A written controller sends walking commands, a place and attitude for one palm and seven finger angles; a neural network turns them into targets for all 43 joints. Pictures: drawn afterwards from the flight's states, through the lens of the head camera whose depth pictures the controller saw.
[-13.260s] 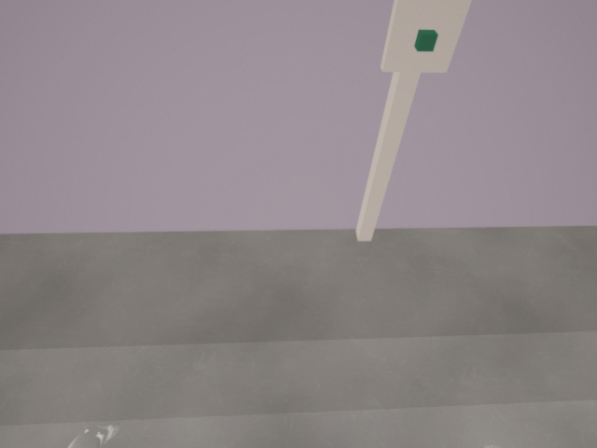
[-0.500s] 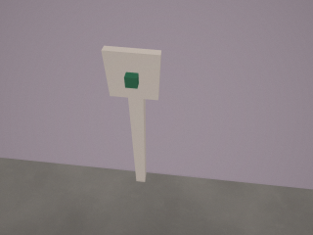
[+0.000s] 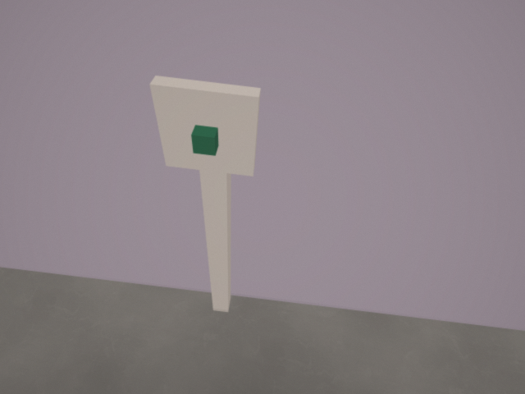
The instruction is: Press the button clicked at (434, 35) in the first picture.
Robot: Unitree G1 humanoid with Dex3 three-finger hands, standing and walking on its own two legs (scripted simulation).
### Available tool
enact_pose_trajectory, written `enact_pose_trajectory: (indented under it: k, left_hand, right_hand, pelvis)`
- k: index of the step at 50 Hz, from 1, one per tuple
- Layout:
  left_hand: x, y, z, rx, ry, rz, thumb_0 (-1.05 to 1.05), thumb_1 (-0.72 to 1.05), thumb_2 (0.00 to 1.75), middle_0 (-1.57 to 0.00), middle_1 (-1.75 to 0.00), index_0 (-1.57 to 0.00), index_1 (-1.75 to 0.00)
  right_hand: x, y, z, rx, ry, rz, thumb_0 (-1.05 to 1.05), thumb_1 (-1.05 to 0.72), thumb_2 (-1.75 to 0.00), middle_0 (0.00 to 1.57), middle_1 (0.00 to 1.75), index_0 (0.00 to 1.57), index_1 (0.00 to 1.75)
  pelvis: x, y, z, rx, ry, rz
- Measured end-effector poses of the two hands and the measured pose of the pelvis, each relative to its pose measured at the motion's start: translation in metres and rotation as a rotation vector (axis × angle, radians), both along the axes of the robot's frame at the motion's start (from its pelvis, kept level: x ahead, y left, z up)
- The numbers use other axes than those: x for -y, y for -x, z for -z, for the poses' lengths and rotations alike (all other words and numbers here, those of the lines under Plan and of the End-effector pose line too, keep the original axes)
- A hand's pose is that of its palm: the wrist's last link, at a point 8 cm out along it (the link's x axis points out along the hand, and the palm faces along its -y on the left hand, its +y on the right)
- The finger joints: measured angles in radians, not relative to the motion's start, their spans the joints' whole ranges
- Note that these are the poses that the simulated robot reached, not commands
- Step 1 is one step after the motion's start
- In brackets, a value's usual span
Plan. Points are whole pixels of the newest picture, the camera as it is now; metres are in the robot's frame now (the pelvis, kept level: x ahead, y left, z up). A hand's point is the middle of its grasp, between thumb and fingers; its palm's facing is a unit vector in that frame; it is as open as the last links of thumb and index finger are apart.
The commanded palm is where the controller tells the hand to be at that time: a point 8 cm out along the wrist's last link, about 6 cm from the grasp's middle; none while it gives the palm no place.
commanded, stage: come to a stop and stand still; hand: left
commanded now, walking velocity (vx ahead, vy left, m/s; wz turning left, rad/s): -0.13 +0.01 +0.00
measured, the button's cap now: (205, 139) +0.51 +0.15 +0.11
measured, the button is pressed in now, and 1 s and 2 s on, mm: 0 0 0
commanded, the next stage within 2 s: look again from close up in 1.58 s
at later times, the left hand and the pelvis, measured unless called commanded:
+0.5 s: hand out of the picture +0.10 +0.13 -0.16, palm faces +0.00 -0.97 -0.24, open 7.4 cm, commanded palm none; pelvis +0.02 -0.05 +0.00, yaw -1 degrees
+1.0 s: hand out of the picture -0.02 +0.16 -0.16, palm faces +0.01 -0.98 -0.18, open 7.4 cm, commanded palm none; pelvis -0.02 -0.02 +0.02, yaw -2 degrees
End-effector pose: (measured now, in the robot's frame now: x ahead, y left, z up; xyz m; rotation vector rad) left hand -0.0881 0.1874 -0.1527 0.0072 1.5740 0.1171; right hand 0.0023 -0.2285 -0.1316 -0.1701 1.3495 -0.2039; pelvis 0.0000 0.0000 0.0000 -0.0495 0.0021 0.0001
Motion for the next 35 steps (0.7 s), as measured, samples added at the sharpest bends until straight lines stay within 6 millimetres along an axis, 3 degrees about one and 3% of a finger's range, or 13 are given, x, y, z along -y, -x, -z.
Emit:
enact_pose_trajectory:
  k: [4,11,18,22,26,30,35]
  left_hand:
    - [-0.007,-0.033,0.004,0.012,0.002,0.050,0.01,0.90,0.90,-0.20,-0.30,-0.20,-0.30]
    - [-0.022,-0.120,-0.011,0.162,-0.084,0.107,0.02,0.92,0.90,-0.20,-0.30,-0.20,-0.30]
    - [-0.019,-0.172,-0.020,0.280,-0.185,0.141,0.02,0.93,0.90,-0.20,-0.30,-0.19,-0.30]
    - [-0.004,-0.182,-0.026,0.332,-0.194,0.147,0.01,0.92,0.90,-0.20,-0.30,-0.19,-0.30]
    - [0.009,-0.178,-0.028,0.364,-0.171,0.123,0.01,0.91,0.90,-0.20,-0.30,-0.20,-0.30]
    - [0.004,-0.166,-0.027,0.382,-0.162,0.092,0.00,0.92,0.90,-0.20,-0.30,-0.20,-0.30]
    - [-0.017,-0.136,-0.014,0.353,-0.144,0.063,0.00,0.91,0.90,-0.21,-0.30,-0.20,-0.30]
  right_hand:
    - [-0.006,-0.009,-0.001,0.023,0.008,0.031,0.01,-0.92,-0.90,0.19,0.30,0.20,0.30]
    - [-0.015,-0.001,-0.003,-0.040,-0.042,0.059,0.01,-0.91,-0.90,0.20,0.30,0.20,0.30]
    - [0.006,0.002,0.017,-0.075,-0.104,0.101,0.01,-0.91,-0.90,0.20,0.30,0.20,0.30]
    - [0.027,-0.003,0.023,-0.071,-0.103,0.103,0.01,-0.91,-0.90,0.20,0.30,0.20,0.30]
    - [0.041,-0.013,0.017,-0.046,-0.079,0.070,0.01,-0.91,-0.90,0.19,0.30,0.20,0.30]
    - [0.048,-0.023,0.007,0.000,-0.046,0.025,0.01,-0.91,-0.90,0.19,0.30,0.20,0.30]
    - [0.042,-0.026,-0.001,0.079,0.002,-0.011,0.00,-0.91,-0.90,0.19,0.30,0.20,0.30]
  pelvis:
    - [-0.002,-0.012,0.000,0.003,-0.032,0.037]
    - [0.007,-0.024,-0.011,0.005,-0.035,0.035]
    - [0.037,-0.029,-0.001,0.015,-0.064,0.044]
    - [0.046,-0.024,0.000,0.016,-0.053,0.026]
    - [0.047,-0.014,-0.004,0.019,-0.060,0.017]
    - [0.043,-0.002,-0.006,0.017,-0.060,0.008]
    - [0.027,0.013,-0.001,0.014,-0.042,0.008]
